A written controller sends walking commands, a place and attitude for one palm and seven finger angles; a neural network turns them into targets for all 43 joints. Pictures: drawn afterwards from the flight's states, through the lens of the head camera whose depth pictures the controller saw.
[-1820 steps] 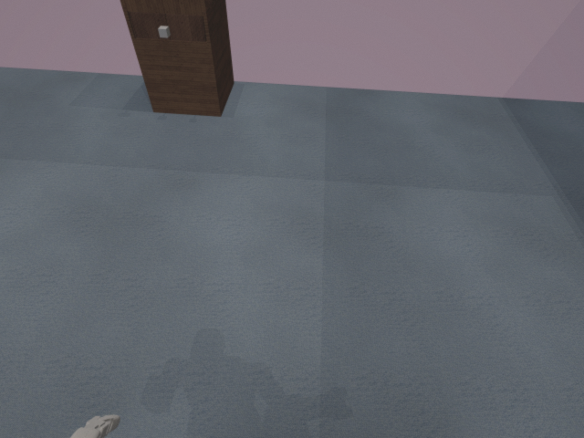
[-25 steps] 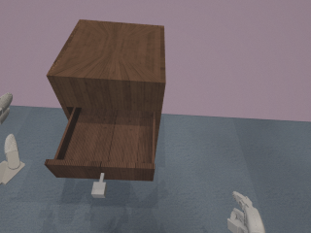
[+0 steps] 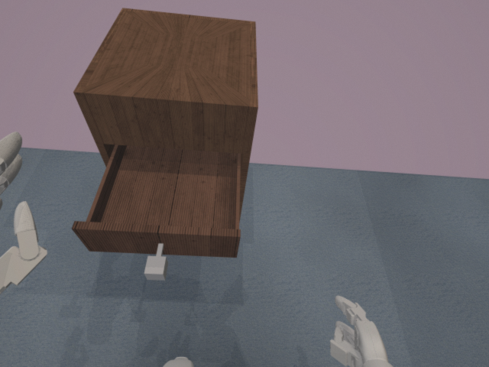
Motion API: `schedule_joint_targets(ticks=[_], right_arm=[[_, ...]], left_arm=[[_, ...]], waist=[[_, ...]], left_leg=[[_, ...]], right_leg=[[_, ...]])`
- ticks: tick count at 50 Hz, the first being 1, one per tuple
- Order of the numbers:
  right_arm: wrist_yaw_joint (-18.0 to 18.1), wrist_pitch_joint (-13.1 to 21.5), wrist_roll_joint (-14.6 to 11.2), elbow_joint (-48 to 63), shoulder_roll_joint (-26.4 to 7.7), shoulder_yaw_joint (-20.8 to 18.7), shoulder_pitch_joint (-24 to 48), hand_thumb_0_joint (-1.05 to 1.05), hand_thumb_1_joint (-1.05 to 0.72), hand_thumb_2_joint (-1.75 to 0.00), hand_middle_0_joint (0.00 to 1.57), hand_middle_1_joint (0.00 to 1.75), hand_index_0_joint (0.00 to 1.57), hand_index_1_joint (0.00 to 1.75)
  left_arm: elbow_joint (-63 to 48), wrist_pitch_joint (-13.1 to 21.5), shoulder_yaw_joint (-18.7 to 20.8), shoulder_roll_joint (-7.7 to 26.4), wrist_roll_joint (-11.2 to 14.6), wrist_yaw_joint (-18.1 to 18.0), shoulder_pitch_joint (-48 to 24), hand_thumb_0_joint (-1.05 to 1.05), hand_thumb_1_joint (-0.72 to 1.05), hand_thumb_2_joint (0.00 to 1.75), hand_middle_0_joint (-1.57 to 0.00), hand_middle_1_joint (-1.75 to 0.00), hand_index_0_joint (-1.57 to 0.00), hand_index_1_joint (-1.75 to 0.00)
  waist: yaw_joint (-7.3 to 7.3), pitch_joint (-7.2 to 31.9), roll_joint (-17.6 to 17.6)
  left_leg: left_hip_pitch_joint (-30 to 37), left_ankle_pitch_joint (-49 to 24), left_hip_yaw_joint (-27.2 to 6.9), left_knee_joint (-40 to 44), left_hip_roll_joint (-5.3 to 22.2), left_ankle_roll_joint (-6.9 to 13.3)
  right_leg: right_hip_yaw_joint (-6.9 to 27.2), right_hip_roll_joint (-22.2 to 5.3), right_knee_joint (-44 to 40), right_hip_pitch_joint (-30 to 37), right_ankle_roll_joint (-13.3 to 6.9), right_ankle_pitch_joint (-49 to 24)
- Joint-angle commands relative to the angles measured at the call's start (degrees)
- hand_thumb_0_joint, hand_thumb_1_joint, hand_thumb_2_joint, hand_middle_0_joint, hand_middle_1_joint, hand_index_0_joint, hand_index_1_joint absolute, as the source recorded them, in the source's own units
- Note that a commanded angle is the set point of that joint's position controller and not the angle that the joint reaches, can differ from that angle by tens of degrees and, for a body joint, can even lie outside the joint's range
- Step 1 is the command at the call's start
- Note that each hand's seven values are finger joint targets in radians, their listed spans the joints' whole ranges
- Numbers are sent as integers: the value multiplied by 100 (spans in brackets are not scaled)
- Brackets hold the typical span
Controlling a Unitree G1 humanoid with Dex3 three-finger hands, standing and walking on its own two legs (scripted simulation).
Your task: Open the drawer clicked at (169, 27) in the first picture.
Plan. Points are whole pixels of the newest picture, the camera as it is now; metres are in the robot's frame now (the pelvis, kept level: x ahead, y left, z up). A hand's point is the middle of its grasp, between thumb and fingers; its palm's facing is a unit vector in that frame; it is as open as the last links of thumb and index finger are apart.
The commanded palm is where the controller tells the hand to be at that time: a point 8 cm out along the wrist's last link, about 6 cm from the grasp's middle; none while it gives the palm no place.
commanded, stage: stop stepping back and stand still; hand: left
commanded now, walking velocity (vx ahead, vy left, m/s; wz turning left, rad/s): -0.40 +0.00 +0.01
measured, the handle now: (158, 259) +0.36 +0.22 -0.24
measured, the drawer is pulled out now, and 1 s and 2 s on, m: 0.27 0.27 0.27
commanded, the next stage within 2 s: let the arm hang, fingers relaxed in 0.80 s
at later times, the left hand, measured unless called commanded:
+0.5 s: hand (37, 349) +0.12 +0.20 +0.17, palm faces +0.31 -0.82 -0.47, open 7.4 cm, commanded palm +0.05 +0.25 +0.19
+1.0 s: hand (77, 356) +0.13 +0.22 +0.04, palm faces +0.17 -0.88 -0.45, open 7.4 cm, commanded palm none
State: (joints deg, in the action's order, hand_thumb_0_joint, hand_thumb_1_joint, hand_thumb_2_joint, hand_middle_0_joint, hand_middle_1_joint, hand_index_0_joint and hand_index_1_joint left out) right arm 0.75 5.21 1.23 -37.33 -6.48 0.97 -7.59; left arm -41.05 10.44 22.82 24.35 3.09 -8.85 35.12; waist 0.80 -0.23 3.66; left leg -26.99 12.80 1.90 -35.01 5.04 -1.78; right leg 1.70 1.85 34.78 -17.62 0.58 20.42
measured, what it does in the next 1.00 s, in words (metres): steps on the spot: left foot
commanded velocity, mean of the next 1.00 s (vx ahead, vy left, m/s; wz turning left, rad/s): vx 0.04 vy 0.03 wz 0.00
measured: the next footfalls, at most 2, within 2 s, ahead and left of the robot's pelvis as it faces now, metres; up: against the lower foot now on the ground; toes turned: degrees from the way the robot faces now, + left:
left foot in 0.30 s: -0.05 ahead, +0.07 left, +0.00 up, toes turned +1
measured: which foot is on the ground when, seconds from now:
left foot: down 0.00-0.08, up 0.10-0.28, down 0.30-1.00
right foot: down 0.00-1.00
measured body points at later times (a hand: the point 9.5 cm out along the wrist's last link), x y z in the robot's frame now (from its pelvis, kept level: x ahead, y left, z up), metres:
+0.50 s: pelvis -0.07 -0.03 +0.01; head -0.04 +0.00 +0.46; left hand +0.10 +0.25 +0.19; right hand +0.10 -0.27 -0.06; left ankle -0.09 +0.07 -0.73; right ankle -0.07 -0.13 -0.73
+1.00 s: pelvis -0.08 -0.02 +0.01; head -0.05 -0.02 +0.46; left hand +0.11 +0.26 +0.07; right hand +0.09 -0.27 -0.09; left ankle -0.09 +0.07 -0.73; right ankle -0.07 -0.13 -0.73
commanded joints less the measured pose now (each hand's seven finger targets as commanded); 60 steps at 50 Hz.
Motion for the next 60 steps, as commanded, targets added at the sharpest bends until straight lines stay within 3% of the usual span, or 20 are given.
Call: schedule_joint_targets(ticks=[1, 2, 4, 5, 7, 9, 13, 16, 20, 26, 30, 33, 40, 44, 45, 47, 52, 54, 57, 60], right_arm=[[33, 241, -52, 769, -1248, -472, 450, 0, -90, -90, 20, 30, 20, 30], [14, 164, -70, 790, -1229, -488, 398, 0, -90, -90, 20, 30, 20, 30], [3, 86, -246, 1074, -1139, -649, 314, 0, -90, -90, 20, 30, 20, 30], [29, 35, -314, 1153, -1138, -695, 381, 0, -90, -90, 20, 30, 20, 30], [95, -207, -364, 1264, -946, -619, 461, 0, -90, -90, 20, 30, 20, 30], [162, -357, -304, 1240, -821, -447, 544, 0, -90, -90, 20, 30, 20, 30], [355, -247, -283, 1233, -1014, -348, 351, 0, -90, -90, 20, 30, 20, 30], [411, 30, -243, 1253, -1335, -496, 202, 0, -90, -90, 20, 30, 20, 30], [309, 349, -192, 1153, -1101, -380, 30, 0, -90, -90, 20, 30, 20, 30], [207, 329, -282, 1000, -1232, -373, 79, 0, -90, -90, 20, 30, 20, 30], [134, 87, -318, 1049, -1209, -464, -41, 0, -90, -90, 20, 30, 20, 30], [123, 17, -295, 1084, -1121, -380, 85, 0, -90, -90, 20, 30, 20, 30], [280, 206, -215, 1107, -1137, -299, 245, 0, -90, -90, 20, 30, 20, 30], [251, 263, -239, 1088, -1136, -330, 156, 0, -90, -90, 20, 30, 20, 30], [-212, 653, -252, -294, -1723, -632, 306, 0, -90, -90, 20, 30, 20, 30], [-184, 112, -109, -313, -1504, -568, -611, 0, -90, -90, 20, 30, 20, 30], [-88, -219, -49, -313, -1381, -373, -472, 0, -90, -90, 20, 30, 20, 30], [-42, -349, -17, -507, -1321, -315, -415, 0, -90, -90, 20, 30, 20, 30], [7, -430, 6, -835, -1230, -187, -364, 0, -90, -90, 20, 30, 20, 30], [55, -469, -37, -1164, -1161, -143, -538, 0, -90, -90, 20, 30, 20, 30]], left_arm=[[-1136, 500, 597, 768, -34, 101, -119, 0, 90, 90, -20, -30, -20, -30], [-1054, 547, 626, 767, -78, 132, -16, 0, 90, 90, -20, -30, -20, -30], [-829, 551, 592, 776, -46, 199, 250, 0, 90, 90, -20, -30, -20, -30], [-639, 551, 780, 952, -43, 194, 501, 0, 90, 90, -20, -30, -20, -30], [-338, 386, 816, 847, 36, 88, 1221, 0, 90, 90, -20, -30, -20, -30], [-318, 284, 798, 736, -22, -35, 1159, 0, 90, 90, -20, -30, -20, -30], [-632, 269, 631, 799, -104, -219, 888, 0, 90, 90, -20, -30, -20, -30], [-1100, 276, 476, 850, -94, -243, 536, 0, 90, 90, -20, -30, -20, -30], [-1646, 278, 523, 1010, -176, -216, 369, 0, 90, 90, -20, -30, -20, -30], [-579, 371, 570, 727, -53, -180, 520, 0, 90, 90, -20, -30, -20, -30], [-145, 365, 490, 577, 19, -122, 583, 0, 90, 90, -20, -30, -20, -30], [-207, 349, 364, 572, -27, -114, 434, 0, 90, 90, -20, -30, -20, -30], [-911, 349, 341, 748, -99, -175, 90, 0, 90, 90, -20, -30, -20, -30], [-737, 369, 372, 655, -71, -189, 405, 0, 90, 90, -20, -30, -20, -30], [4313, -348, -2065, -355, -532, 570, -595, 0, 90, 90, -20, -30, -20, -30], [4629, -932, -1652, -502, -598, 727, -516, 0, 90, 90, -20, -30, -20, -30], [6198, -951, -1845, -389, -516, 784, -1433, 0, 90, 90, -20, -30, -20, -30], [6932, -1039, -1916, -399, -479, 757, -1753, 0, 90, 90, -20, -30, -20, -30], [7859, -1126, -1991, -422, -442, 721, -1876, 0, 90, 90, -20, -30, -20, -30], [8640, -1101, -2047, -452, -423, 726, -1800, 0, 90, 90, -20, -30, -20, -30]], waist=[[-22, 1004, -1536], [-27, 1151, -1283], [-146, 1359, 201], [-129, 1403, 678], [-113, 1144, 526], [-255, 933, 356], [-314, 766, 111], [-206, 639, -917], [-201, 476, -2111], [-232, 346, -530], [-331, 297, -33], [-320, 153, 285], [-167, 301, -1109], [-140, 567, -832], [-429, 122, -709], [-281, 517, -528], [-132, 768, 700], [-132, 468, 422], [-34, 46, -838], [-29, -114, -1053]], left_leg=[[1045, -2033, -746, 515, 891, 554], [1133, -2127, -477, 192, 667, 413], [977, -661, 212, -674, -157, 126], [580, 666, 205, -1282, -508, 65], [-261, 1513, -501, -2521, -483, 78], [-292, 1283, -511, -2071, -379, 83], [985, 483, -213, 1175, -512, 299], [1673, -1494, -1026, 1580, 463, 619], [1695, -2142, -1140, 1728, 678, 614], [543, -626, -699, 999, 100, 412], [623, 832, -399, 230, -400, 315], [918, 515, -417, 545, -358, 359], [1037, -856, -949, 1685, 179, 484], [1057, -932, -699, 1419, 19, 400], [1065, -1747, -598, 600, -13, 290], [1242, -1707, -606, 618, 134, 357], [1029, -1381, -810, 513, -143, 427], [1184, -1199, -798, 768, -185, 389], [1100, -1375, -932, 1291, -48, 445], [1227, -825, -853, 1420, -63, 429]], right_leg=[[-316, 50, -1201, 552, 43, -1184], [-321, 8, -1440, 662, 37, -1941], [178, -665, -1482, 556, -37, -3530], [787, -1218, -1526, 478, -346, -3915], [1536, -1937, -1618, 456, -897, -2929], [1168, -1655, -1506, 497, -970, -2649], [576, -970, -1279, 671, -406, -1669], [156, -414, -535, 547, -15, -1675], [-314, -263, 308, -58, 12, 137], [-26, -523, -1351, 1697, -87, -2091], [1244, -1200, -2076, 793, -516, -268], [945, -1164, -2090, 545, -465, -118], [-42, -312, -1058, 1222, -31, -1584], [37, -407, -1202, 1613, -57, -2094], [-309, -686, -507, 472, -242, -2539], [-136, -700, -457, 527, -258, -2187], [299, -959, -584, 1099, -448, -2690], [325, -932, -743, 948, -445, -2428], [185, -621, -918, 1063, -261, -1576], [208, -607, -1240, 1071, -276, -1283]])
